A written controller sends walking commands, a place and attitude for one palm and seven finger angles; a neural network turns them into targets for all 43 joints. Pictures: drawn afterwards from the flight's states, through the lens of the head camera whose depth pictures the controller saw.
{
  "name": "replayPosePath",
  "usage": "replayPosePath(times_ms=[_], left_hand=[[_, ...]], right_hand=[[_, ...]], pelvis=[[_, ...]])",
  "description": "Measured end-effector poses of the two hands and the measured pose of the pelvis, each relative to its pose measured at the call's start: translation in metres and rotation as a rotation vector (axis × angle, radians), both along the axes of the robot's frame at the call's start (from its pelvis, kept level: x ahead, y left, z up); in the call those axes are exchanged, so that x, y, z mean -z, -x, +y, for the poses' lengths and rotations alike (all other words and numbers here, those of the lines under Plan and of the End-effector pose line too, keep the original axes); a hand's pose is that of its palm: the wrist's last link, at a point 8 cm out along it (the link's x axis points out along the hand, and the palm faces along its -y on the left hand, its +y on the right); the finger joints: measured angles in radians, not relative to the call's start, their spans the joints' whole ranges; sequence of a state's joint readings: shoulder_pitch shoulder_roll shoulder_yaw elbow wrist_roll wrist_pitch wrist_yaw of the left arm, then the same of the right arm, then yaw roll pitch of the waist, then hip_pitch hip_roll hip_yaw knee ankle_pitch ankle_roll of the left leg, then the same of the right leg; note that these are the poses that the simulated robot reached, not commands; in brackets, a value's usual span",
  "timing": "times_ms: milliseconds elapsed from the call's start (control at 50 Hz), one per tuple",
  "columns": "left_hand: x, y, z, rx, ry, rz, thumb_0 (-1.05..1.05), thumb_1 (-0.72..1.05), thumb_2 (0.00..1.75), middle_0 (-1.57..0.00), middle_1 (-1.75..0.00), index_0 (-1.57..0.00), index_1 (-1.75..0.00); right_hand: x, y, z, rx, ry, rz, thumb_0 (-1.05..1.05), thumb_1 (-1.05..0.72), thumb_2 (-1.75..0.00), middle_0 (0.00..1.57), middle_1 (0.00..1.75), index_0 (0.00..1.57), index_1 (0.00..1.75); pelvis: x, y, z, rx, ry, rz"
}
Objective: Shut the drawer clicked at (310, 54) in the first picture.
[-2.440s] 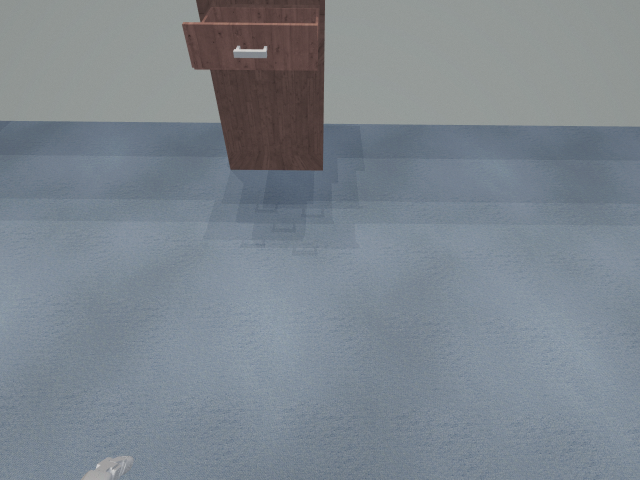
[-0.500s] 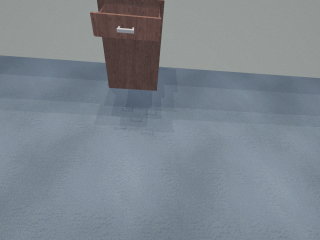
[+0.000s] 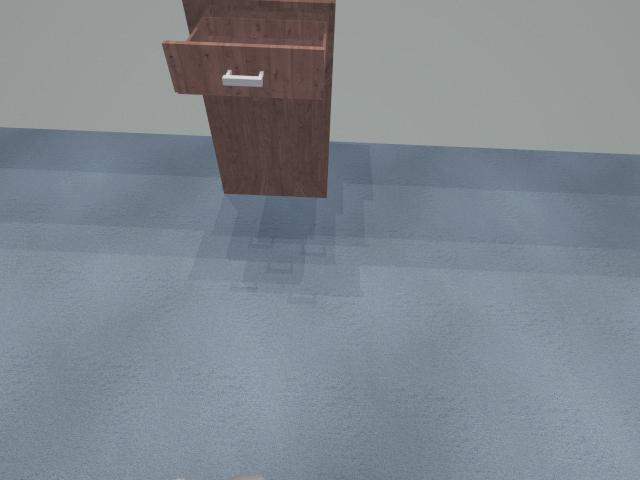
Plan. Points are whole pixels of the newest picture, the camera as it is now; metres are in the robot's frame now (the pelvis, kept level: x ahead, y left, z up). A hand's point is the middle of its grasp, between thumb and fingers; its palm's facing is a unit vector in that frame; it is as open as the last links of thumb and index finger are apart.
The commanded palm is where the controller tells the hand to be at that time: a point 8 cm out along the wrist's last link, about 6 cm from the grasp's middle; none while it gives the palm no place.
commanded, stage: walk to a spot facing it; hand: left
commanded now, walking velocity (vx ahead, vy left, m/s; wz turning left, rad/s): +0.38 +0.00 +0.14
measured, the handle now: (244, 77) +1.10 +0.24 -0.03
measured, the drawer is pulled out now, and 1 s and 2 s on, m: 0.30 0.30 0.30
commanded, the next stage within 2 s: take the last steps up to it in 0.90 s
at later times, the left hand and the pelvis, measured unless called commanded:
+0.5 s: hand out of the picture +0.14 +0.24 -0.17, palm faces +0.11 -0.99 -0.13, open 7.4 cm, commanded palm none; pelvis +0.21 +0.08 +0.01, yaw +0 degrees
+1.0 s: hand (240, 277) +0.51 +0.17 -0.16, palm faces -0.09 -0.97 -0.22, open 7.4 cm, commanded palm none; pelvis +0.39 +0.00 +0.00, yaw -6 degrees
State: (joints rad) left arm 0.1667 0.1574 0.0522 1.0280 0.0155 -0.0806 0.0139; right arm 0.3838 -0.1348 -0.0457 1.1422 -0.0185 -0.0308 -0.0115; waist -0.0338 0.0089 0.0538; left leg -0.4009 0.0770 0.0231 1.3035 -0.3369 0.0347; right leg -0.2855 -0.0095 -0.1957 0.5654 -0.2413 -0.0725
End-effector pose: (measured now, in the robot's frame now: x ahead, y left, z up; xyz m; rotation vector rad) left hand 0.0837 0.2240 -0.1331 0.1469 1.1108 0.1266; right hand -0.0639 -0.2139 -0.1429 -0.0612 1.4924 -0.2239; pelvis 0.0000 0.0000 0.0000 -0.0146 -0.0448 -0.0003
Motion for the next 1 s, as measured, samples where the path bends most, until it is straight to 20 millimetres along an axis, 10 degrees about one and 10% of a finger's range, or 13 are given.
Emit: replayPosePath(times_ms=[160,360,460,660,880,1000], left_hand=[[-0.005,0.032,0.019,-0.093,-0.016,0.205,0.00,0.94,0.90,-0.20,-0.30,-0.20,-0.29],[0.016,0.047,0.030,-0.222,0.096,0.467,0.01,0.91,0.90,-0.20,-0.30,-0.20,-0.30],[0.012,-0.011,0.054,-0.177,0.092,0.462,0.01,0.91,0.90,-0.20,-0.30,-0.20,-0.29],[-0.002,-0.207,0.080,-0.063,0.033,0.167,0.01,0.91,0.90,-0.20,-0.30,-0.19,-0.29],[-0.010,-0.389,0.028,0.141,-0.040,0.046,0.01,0.91,0.90,-0.20,-0.30,-0.19,-0.29],[-0.007,-0.421,-0.002,0.114,-0.042,0.022,0.01,0.91,0.90,-0.20,-0.30,-0.20,-0.29]], right_hand=[[-0.025,-0.197,-0.013,-0.135,0.036,-0.315,0.01,-0.91,-0.90,0.19,0.30,0.19,0.30],[-0.024,-0.356,0.053,-0.305,0.029,-0.406,0.01,-0.91,-0.90,0.19,0.30,0.19,0.30],[-0.027,-0.360,0.070,-0.208,0.040,-0.390,0.00,-0.92,-0.90,0.20,0.30,0.20,0.30],[-0.029,-0.323,0.052,-0.075,0.077,-0.180,-0.02,-0.94,-0.90,0.20,0.30,0.20,0.30],[0.004,-0.293,0.056,0.119,-0.071,0.089,0.01,-0.91,-0.90,0.20,0.30,0.20,0.30],[0.011,-0.347,0.022,0.114,-0.075,0.091,0.01,-0.91,-0.90,0.20,0.30,0.20,0.30]], pelvis=[[-0.014,-0.065,0.007,-0.022,0.012,0.016],[0.004,-0.158,0.054,-0.045,0.024,0.025],[-0.005,-0.194,0.071,-0.018,0.007,0.000],[-0.018,-0.265,0.073,0.029,-0.026,0.004],[0.001,-0.357,0.028,0.110,-0.048,0.007],[0.004,-0.394,0.000,0.105,-0.026,-0.003]])
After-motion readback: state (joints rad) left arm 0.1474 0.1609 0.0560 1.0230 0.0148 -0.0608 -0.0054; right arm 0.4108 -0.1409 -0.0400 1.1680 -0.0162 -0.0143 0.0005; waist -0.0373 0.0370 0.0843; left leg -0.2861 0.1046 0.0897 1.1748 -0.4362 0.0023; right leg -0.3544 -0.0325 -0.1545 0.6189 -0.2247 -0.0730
